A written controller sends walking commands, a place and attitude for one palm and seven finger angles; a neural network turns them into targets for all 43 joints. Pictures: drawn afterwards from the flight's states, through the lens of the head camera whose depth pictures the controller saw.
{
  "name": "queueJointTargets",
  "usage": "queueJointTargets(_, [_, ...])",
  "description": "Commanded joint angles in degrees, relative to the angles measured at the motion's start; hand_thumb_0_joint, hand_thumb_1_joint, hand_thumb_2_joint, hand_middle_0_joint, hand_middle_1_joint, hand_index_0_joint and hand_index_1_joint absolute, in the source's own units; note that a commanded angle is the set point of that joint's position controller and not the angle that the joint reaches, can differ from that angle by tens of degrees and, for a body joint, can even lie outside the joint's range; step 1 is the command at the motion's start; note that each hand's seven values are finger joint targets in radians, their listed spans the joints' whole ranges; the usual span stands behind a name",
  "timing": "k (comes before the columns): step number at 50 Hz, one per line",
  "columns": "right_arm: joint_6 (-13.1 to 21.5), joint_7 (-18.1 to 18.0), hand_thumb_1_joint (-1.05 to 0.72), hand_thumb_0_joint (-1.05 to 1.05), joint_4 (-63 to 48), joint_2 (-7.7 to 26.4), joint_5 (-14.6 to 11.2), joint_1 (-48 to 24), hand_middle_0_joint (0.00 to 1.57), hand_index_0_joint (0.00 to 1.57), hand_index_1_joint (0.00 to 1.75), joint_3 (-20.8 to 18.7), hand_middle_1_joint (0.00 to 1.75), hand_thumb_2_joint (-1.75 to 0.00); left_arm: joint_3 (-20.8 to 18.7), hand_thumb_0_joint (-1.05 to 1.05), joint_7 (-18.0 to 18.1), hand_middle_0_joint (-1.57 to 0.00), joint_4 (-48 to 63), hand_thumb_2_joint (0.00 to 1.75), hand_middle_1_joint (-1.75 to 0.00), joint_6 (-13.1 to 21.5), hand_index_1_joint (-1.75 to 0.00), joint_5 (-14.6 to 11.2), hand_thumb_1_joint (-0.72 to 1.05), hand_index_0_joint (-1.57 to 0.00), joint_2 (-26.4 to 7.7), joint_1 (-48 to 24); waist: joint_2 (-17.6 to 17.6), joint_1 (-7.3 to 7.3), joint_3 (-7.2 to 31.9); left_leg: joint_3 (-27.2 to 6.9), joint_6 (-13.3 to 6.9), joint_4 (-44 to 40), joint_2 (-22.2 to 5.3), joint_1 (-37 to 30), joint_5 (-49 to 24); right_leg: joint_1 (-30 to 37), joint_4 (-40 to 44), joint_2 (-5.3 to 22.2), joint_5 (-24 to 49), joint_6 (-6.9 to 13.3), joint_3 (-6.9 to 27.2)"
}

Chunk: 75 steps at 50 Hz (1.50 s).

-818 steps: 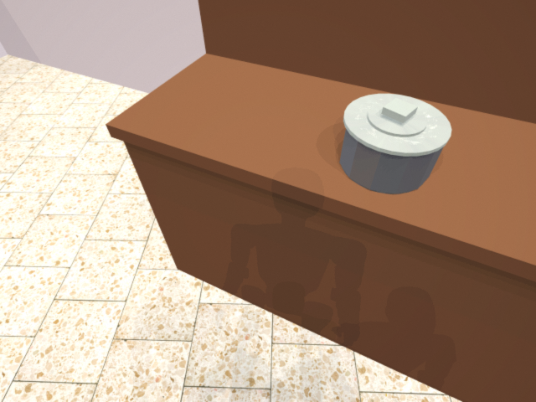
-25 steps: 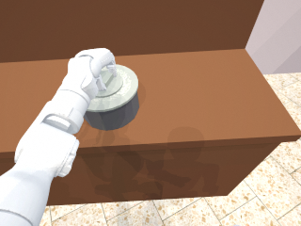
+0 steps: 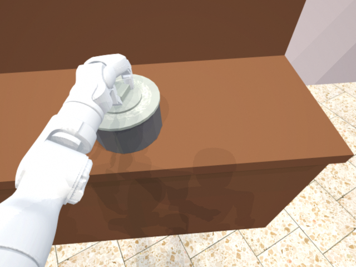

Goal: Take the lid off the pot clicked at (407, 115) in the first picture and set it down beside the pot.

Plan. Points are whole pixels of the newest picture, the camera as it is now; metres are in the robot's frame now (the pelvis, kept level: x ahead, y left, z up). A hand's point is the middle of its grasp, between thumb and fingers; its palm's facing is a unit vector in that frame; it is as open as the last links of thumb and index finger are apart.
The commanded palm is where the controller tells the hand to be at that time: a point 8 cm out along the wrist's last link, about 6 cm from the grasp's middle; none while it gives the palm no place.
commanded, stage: lift the lid straight up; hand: left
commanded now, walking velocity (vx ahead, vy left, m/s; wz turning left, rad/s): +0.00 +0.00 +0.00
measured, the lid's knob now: (117, 91) +0.50 +0.12 +0.13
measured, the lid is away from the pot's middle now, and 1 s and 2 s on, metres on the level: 0.00 0.01 0.03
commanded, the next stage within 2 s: move the lid sideways beside the pot in 1.92 s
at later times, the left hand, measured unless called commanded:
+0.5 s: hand (111, 80) +0.48 +0.12 +0.18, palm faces -0.34 -0.08 -0.94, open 8.3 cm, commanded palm +0.47 +0.13 +0.25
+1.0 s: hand (100, 62) +0.47 +0.13 +0.23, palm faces -0.25 -0.06 -0.97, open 8.3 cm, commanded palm +0.46 +0.13 +0.29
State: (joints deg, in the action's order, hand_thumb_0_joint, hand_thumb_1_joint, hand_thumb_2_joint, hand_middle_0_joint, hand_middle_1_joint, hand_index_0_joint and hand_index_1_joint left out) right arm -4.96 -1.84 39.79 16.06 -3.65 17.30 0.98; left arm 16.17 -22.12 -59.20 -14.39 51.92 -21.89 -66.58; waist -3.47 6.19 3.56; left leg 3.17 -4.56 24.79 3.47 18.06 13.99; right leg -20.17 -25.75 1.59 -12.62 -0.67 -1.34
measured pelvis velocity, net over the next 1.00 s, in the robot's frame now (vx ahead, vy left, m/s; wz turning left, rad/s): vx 0.00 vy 0.00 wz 0.02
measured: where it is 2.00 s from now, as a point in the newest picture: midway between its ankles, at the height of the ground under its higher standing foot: outside the picture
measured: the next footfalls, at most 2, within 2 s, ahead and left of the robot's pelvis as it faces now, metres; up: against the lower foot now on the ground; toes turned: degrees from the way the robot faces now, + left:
none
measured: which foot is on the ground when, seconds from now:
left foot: down 0.00-1.00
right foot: down 0.00-1.00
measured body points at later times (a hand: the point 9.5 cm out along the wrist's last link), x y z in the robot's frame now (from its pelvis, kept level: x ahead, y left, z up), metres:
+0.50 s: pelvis +0.01 +0.00 +0.00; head +0.04 -0.03 +0.45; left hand +0.49 +0.12 +0.23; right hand +0.09 -0.25 -0.13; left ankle -0.02 +0.07 -0.74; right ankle +0.00 -0.13 -0.74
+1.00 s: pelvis +0.00 +0.00 +0.00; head +0.01 -0.03 +0.45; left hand +0.48 +0.13 +0.29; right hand +0.10 -0.26 -0.13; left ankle -0.02 +0.07 -0.74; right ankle +0.00 -0.13 -0.74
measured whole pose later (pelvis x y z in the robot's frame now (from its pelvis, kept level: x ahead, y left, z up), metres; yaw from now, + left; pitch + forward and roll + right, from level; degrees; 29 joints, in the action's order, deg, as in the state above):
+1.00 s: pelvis +0.00 +0.00 +0.00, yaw +1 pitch +5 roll +0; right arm -1.6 -1.6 39.4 15.8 -3.5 14.9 1.6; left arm 17.4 -27.7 -53.5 -18.1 51.8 -23.7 -72.4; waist -4.0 4.5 3.3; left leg 1.9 -4.2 22.7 3.8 14.7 12.7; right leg -16.7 -24.3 1.9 -12.1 -0.4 -2.5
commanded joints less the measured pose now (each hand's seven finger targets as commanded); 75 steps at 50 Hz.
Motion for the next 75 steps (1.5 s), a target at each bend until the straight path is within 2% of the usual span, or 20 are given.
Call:
queueJointTargets(1, [2.68,-0.36,-0.9,0.0,-5.75,7.13,0.23,0.32,0.2,0.2,0.3,-2.73,0.3,-0.9,-1.51,0.0,2.53,-0.83,11.76,1.05,-1.07,0.01,-1.04,1.08,0.54,-0.79,-10.27,-33.57,3.95,0.54,21.52,-5.12,0.34,-1.38,-1.89,-13.82,-18.68,4.08,1.2,-2.22,16.45,2.93,-0.82])
queueJointTargets(2, [3.1,-0.29,-0.9,0.0,-5.95,7.0,0.28,0.31,0.2,0.2,0.3,-2.98,0.3,-0.9,0.69,0.0,2.36,-0.84,13.79,1.05,-1.07,0.51,-1.04,-0.02,0.54,-0.79,-7.31,-35.28,3.03,1.11,21.64,-5.31,0.3,-0.93,-2.01,-14.98,-20.26,3.19,1.6,-2.11,16.63,2.96,-0.88])
queueJointTargets(5, [3.86,-0.31,-0.9,0.0,-5.14,7.3,0.48,0.77,0.2,0.2,0.3,-2.81,0.3,-0.9,-4.79,0.0,3.17,-0.84,13.76,1.05,-1.07,0.2,-1.04,1.03,0.54,-0.8,-14.49,-36.87,3.42,0.05,23.16,-5.71,0.41,-1.3,-1.92,-15.19,-19.78,5.11,1.1,-2.34,17.23,3.03,-0.51])
queueJointTargets(7, [4.48,-0.32,-0.9,0.0,-5.47,7.06,0.63,0.69,0.2,0.2,0.3,-2.85,0.3,-0.9,-2.47,0.0,3.12,-0.84,14.74,1.05,-1.07,0.51,-1.04,-0.28,0.54,-0.8,-10.97,-36.8,2.28,0.22,23.85,-6.05,0.52,-1.1,-1.88,-16.16,-22.98,4.91,1.26,-2.07,18.43,3.08,-0.73])
queueJointTargets(13, [5.44,0.28,-0.9,0.0,-5.07,6.9,0.95,0.17,0.2,0.2,0.3,-2.9,0.3,-0.9,-5.97,0.0,3.39,-0.84,15.78,1.05,-1.08,-0.13,-1.04,1.21,0.54,-0.8,-15.19,-36.26,3.42,-1.07,26.0,-6.34,0.82,-0.57,-2.06,-17.25,-27.69,7.54,0.48,-2.11,21.86,2.92,-0.38])
queueJointTargets(17, [4.95,1.0,-0.9,0.0,-5.1,7.16,0.78,-0.28,0.2,0.2,0.3,-2.99,0.3,-0.9,-2.26,0.0,2.26,-0.84,13.51,1.05,-1.08,-2.07,-1.04,0.2,0.54,-0.8,-9.79,-33.17,4.67,-0.77,22.81,-6.05,0.77,-0.7,-1.94,-16.16,-28.29,6.22,1.15,-2.03,21.82,2.9,-0.88])
queueJointTargets(20, [4.47,0.51,-0.9,0.0,-5.08,7.26,0.58,-0.93,0.2,0.2,0.3,-2.47,0.3,-0.9,-4.41,0.0,1.43,-0.84,11.96,1.05,-1.08,-3.23,-1.04,0.73,0.54,-0.8,-13.24,-34.99,8.34,-0.62,20.98,-4.93,0.11,-1.7,-1.17,-13.01,-21.17,7.99,1.41,-2.07,20.99,2.69,-0.55])
queueJointTargets(22, [4.75,0.16,-0.9,0.0,-5.79,7.14,0.48,-1.51,0.2,0.2,0.3,-2.47,0.3,-0.9,-2.26,0.0,0.78,-0.84,16.63,1.05,-1.08,-2.48,-1.04,-0.4,0.54,-0.8,-11.17,-39.37,6.24,-0.04,22.57,-5.07,-0.01,-1.62,-1.11,-14.59,-22.21,7.92,1.65,-1.6,21.51,2.77,-0.52])
queueJointTargets(25, [6.0,-0.26,-0.9,0.0,-5.97,6.61,0.91,-1.63,0.2,0.2,0.3,-2.46,0.3,-0.9,-5.32,0.0,0.32,-0.84,19.36,1.05,-1.08,-1.76,-1.04,1.74,0.54,-0.8,-16.22,-42.16,3.38,-0.75,27.8,-6.06,0.09,-0.5,-1.21,-18.6,-27.36,9.56,0.8,-1.72,23.89,2.79,0.29])
queueJointTargets(27, [6.01,0.0,-0.9,0.0,-6.39,6.51,1.01,-1.41,0.2,0.2,0.3,-2.74,0.3,-0.9,-2.6,0.0,-0.36,-0.84,20.06,1.05,-1.08,-1.67,-1.04,0.78,0.54,-0.8,-12.14,-40.12,2.32,-0.45,27.75,-6.5,0.45,0.32,-1.49,-20.17,-32.78,8.42,1.06,-1.76,25.54,2.84,-0.12])
queueJointTargets(31, [4.96,0.39,-0.9,0.0,-5.97,6.93,0.52,-2.03,0.2,0.2,0.3,-2.27,0.3,-0.9,-4.72,0.0,-1.29,-0.84,13.45,1.05,-1.08,-3.55,-1.04,1.58,0.54,-0.8,-14.39,-35.36,7.71,-1.26,21.56,-5.03,0.14,-1.11,-0.92,-14.4,-25.2,9.31,1.36,-1.85,23.88,2.8,-0.37])
queueJointTargets(33, [4.8,0.72,-0.9,0.0,-6.64,6.51,0.53,-3.12,0.2,0.2,0.3,-2.33,0.3,-0.9,-1.55,0.0,-1.89,-0.84,15.92,1.05,-1.08,-3.54,-1.04,0.89,0.54,-0.8,-10.28,-35.66,5.47,-0.98,21.64,-5.15,0.21,-0.76,-0.93,-15.54,-25.87,8.09,1.52,-1.68,23.25,2.82,-0.42])
queueJointTargets(45, [6.21,-0.21,-0.9,0.0,-6.91,6.45,0.59,-3.58,0.2,0.2,0.3,-1.94,0.3,-0.9,-4.99,0.0,-2.33,-0.84,20.89,1.05,-1.08,-3.12,-1.04,1.65,0.55,-0.8,-16.99,-44.28,3.28,-1.28,25.8,-6.27,0.38,-1.45,-0.85,-18.11,-23.03,9.77,1.58,-1.84,21.1,3.18,-0.05])
queueJointTargets(54, [4.86,-0.21,-0.9,0.0,-6.42,7.2,0.14,-4.05,0.2,0.2,0.3,-1.29,0.3,-0.9,-2.2,0.0,-3.22,-0.84,13.01,1.05,-1.08,-4.47,-1.04,1.72,0.55,-0.8,-14.42,-43.25,6.9,-0.52,18.32,-5.19,0.36,-3.44,-0.67,-11.61,-14.78,7.78,2.75,-1.75,16.36,3.11,-0.57])
queueJointTargets(60, [7.16,-0.91,-0.9,0.0,-6.8,6.39,0.57,-3.22,0.2,0.2,0.3,-1.37,0.3,-0.9,-3.95,0.0,-2.68,-0.84,18.75,1.05,-1.08,-2.88,-1.04,2.33,0.55,-0.8,-17.64,-51.6,2.94,-0.79,26.61,-6.37,0.45,-2.76,-0.83,-17.06,-18.48,9.34,1.92,-1.77,17.31,3.27,0.02])
queueJointTargets(65, [6.78,-0.78,-0.9,0.0,-5.72,7.11,0.22,-2.33,0.2,0.2,0.3,-1.39,0.3,-0.9,-4.4,0.0,-3.2,-0.84,10.5,1.05,-1.08,-4.17,-1.04,2.79,0.55,-0.8,-17.7,-46.05,7.25,-0.87,20.28,-5.41,0.4,-3.72,-0.93,-12.36,-15.09,8.19,2.89,-1.85,15.71,3.11,-0.32])
queueJointTargets(67, [6.38,-0.57,-0.9,0.0,-5.59,7.79,0.11,-2.1,0.2,0.2,0.3,-1.51,0.3,-0.9,-1.48,0.0,-3.45,-0.84,8.94,1.05,-1.08,-4.53,-1.04,1.21,0.55,-0.8,-13.62,-44.69,5.91,-0.24,17.22,-5.29,0.59,-4.16,-0.91,-11.32,-15.16,6.61,3.62,-1.53,15.44,3.29,-0.67])
queueJointTargets(69, [6.27,-0.52,-0.9,0.0,-5.94,7.65,0.29,-2.95,0.2,0.2,0.3,-1.34,0.3,-0.9,-3.45,0.0,-3.61,-0.84,10.25,1.05,-1.08,-4.73,-1.04,2.92,0.55,-0.8,-16.83,-46.84,6.55,-0.73,19.03,-5.21,0.45,-3.7,-0.99,-11.67,-15.31,7.52,3.0,-1.74,15.84,3.22,-0.36])
queueJointTargets(72, [6.93,-0.42,-0.9,0.0,-6.83,7.17,0.39,-2.69,0.2,0.2,0.3,-1.7,0.3,-0.9,-0.53,0.0,-3.78,-0.84,16.25,1.05,-1.08,-3.78,-1.04,1.64,0.55,-0.8,-13.3,-50.03,2.72,-0.23,23.78,-6.21,0.77,-2.59,-1.5,-16.87,-22.21,7.21,2.91,-1.53,18.16,3.28,-0.28])
queueJointTargets(75, [6.72,-0.82,-0.9,0.0,-6.04,7.34,0.36,-2.1,0.2,0.2,0.3,-1.42,0.3,-0.9,-4.69,0.0,-3.97,-0.84,12.69,1.05,-1.08,-4.74,-1.04,3.62,0.55,-0.8,-19.43,-50.57,6.02,-0.51,22.5,-5.58,0.32,-3.28,-1.01,-13.9,-17.02,8.68,3.2,-1.95,16.82,3.08,-0.13])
